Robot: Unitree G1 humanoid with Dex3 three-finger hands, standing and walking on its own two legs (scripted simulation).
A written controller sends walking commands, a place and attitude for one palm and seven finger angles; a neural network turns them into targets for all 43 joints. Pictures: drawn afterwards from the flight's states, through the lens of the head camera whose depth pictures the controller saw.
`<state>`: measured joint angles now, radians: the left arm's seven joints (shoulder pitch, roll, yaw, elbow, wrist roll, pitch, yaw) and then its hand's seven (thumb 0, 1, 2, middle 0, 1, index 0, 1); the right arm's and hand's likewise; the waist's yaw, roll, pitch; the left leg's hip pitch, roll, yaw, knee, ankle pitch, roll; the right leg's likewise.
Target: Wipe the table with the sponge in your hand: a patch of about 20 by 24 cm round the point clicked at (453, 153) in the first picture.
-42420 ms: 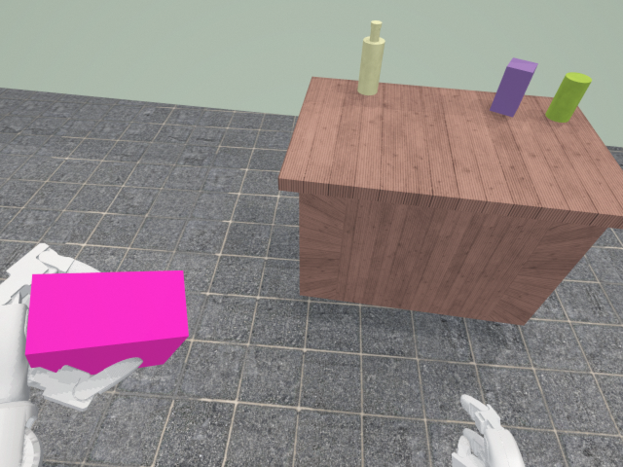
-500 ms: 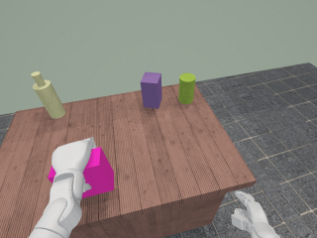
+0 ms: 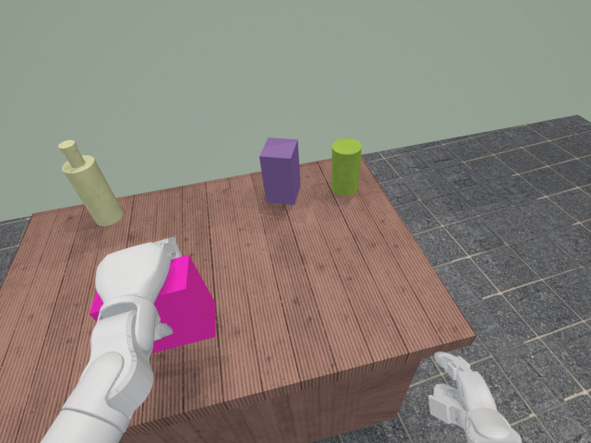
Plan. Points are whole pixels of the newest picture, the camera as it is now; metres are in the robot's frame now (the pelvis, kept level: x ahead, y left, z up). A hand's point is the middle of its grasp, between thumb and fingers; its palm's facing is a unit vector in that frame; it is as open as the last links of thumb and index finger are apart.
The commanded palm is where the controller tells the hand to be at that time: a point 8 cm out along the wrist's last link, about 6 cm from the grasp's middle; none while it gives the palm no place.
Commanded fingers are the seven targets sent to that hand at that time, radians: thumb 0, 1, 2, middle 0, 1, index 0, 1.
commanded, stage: lift the sponge slowly off the table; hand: left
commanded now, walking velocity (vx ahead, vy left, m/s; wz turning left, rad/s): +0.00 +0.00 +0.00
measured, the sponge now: (165, 315) +0.27 +0.25 +0.01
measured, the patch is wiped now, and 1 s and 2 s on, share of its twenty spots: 1.00 1.00 1.00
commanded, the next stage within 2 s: bring the sponge back beside the body in 0.26 s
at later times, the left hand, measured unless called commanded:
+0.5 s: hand (149, 294) +0.27 +0.25 +0.08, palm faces +0.01 -0.14 -0.99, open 10.4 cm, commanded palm +0.23 +0.25 +0.15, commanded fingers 0.00 0.10 1.30 -1.20 -1.60 -1.20 -1.60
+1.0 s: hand (121, 307) +0.23 +0.27 +0.09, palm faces +0.04 -0.13 -0.99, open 10.4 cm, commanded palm +0.20 +0.27 +0.16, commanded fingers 0.00 0.10 1.30 -1.20 -1.60 -1.20 -1.60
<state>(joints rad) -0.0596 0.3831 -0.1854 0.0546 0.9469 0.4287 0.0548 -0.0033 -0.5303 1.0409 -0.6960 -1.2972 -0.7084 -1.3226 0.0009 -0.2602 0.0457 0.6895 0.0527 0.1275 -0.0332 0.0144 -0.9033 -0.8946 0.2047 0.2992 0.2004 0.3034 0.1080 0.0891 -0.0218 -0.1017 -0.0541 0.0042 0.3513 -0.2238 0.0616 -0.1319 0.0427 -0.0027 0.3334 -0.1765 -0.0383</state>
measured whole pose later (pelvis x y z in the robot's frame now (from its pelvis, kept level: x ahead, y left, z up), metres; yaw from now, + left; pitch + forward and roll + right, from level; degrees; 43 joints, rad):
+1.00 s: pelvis +0.00 +0.00 +0.00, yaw +0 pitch -4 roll -1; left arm 0.09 0.46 -0.10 -0.16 0.90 0.41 -0.01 0.00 -0.53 1.04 -0.70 -1.30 -0.71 -1.32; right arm 0.00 -0.27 0.04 0.69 0.05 0.12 -0.04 0.01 -0.90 -0.89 0.20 0.30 0.18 0.29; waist 0.12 0.10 0.01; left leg -0.06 -0.05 0.00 0.34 -0.22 0.06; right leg -0.09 0.05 0.00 0.32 -0.17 -0.04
